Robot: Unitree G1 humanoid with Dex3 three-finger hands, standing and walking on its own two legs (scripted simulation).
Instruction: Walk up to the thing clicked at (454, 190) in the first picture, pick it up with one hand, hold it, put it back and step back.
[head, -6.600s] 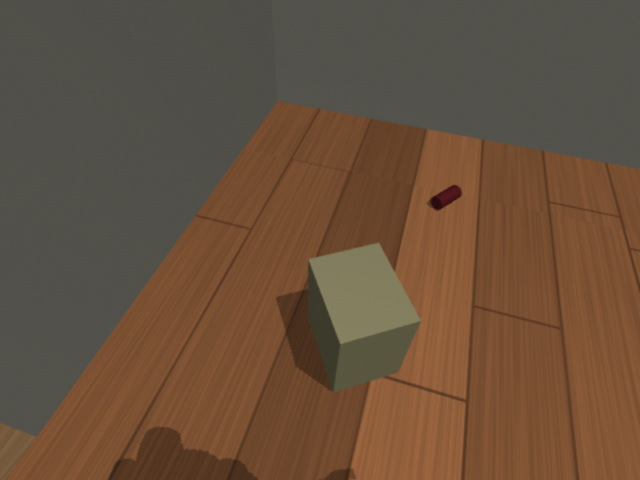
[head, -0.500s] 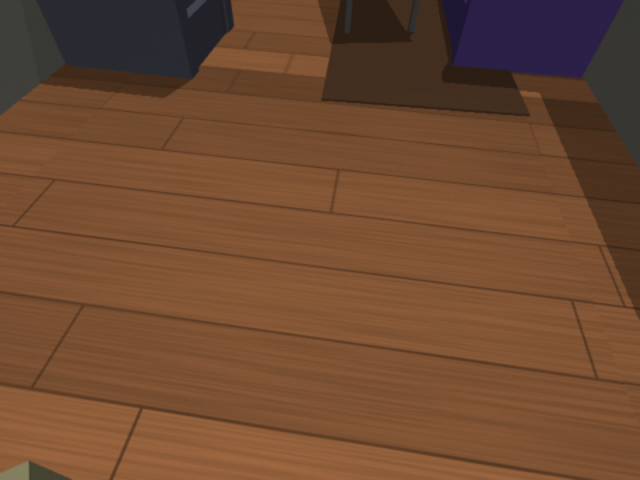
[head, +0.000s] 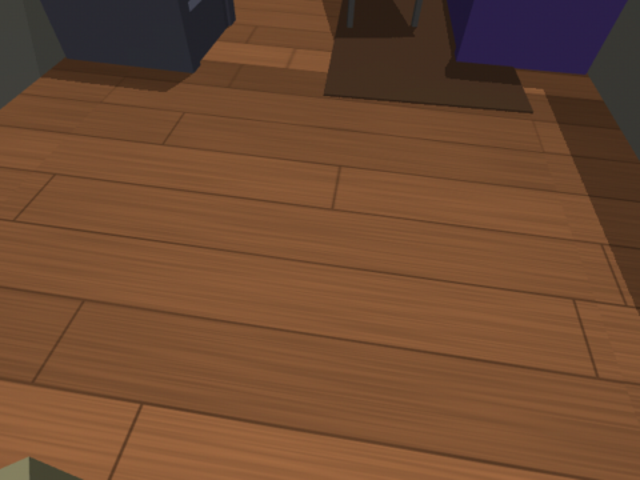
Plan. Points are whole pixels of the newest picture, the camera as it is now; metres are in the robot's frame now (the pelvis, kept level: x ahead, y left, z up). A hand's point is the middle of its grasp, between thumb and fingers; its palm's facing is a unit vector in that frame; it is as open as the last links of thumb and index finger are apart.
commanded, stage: stand
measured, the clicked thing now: out of the picture +0.47 +1.42 -0.75
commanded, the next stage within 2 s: walk up in 0.42 s
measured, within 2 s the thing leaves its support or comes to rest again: neither
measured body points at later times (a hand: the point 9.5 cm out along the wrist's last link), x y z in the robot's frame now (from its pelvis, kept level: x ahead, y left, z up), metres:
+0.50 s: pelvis +0.02 +0.00 +0.00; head +0.02 +0.00 +0.45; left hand +0.08 +0.31 -0.13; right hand +0.09 -0.31 -0.13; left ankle +0.00 +0.13 -0.74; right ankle -0.01 -0.15 -0.74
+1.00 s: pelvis +0.17 -0.06 -0.01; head +0.19 -0.07 +0.44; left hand +0.18 +0.26 -0.12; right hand +0.23 -0.38 -0.14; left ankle +0.29 +0.08 -0.72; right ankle +0.09 -0.16 -0.75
